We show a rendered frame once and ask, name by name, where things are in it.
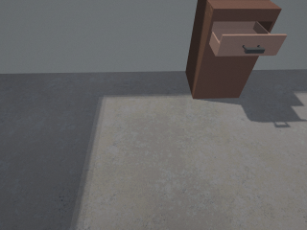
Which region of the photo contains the drawer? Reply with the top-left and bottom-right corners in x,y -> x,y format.
209,21 -> 287,57

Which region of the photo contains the handle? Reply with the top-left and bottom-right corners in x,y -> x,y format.
243,45 -> 266,54

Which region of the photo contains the cabinet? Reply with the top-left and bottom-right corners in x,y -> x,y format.
185,0 -> 282,99

